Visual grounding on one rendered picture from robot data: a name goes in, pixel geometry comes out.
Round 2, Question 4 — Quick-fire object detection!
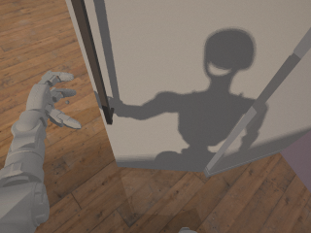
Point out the fridge door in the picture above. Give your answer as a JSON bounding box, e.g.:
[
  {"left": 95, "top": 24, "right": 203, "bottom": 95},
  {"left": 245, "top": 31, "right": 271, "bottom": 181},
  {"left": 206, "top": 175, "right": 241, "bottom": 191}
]
[{"left": 65, "top": 0, "right": 311, "bottom": 173}]

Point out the left robot upper arm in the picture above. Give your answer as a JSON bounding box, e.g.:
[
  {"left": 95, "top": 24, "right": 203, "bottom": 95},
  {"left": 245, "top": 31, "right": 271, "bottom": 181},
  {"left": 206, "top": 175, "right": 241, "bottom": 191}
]
[{"left": 0, "top": 182, "right": 50, "bottom": 233}]

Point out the handle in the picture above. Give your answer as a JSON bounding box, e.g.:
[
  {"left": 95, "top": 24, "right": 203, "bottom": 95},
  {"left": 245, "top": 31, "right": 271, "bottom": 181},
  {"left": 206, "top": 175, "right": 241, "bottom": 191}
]
[{"left": 71, "top": 0, "right": 115, "bottom": 125}]

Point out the robot left hand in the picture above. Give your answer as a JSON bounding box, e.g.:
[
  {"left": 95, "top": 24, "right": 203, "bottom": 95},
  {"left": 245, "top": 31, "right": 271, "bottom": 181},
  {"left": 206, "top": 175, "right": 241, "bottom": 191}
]
[{"left": 25, "top": 70, "right": 82, "bottom": 130}]

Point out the left robot forearm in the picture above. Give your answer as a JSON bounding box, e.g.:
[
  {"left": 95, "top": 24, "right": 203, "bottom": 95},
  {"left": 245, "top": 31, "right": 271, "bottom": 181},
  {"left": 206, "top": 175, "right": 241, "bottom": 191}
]
[{"left": 0, "top": 110, "right": 48, "bottom": 188}]

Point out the right robot shin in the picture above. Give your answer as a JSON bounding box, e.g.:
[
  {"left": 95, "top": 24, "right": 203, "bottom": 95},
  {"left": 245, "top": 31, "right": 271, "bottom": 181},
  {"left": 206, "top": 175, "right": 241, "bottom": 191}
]
[{"left": 179, "top": 227, "right": 190, "bottom": 232}]

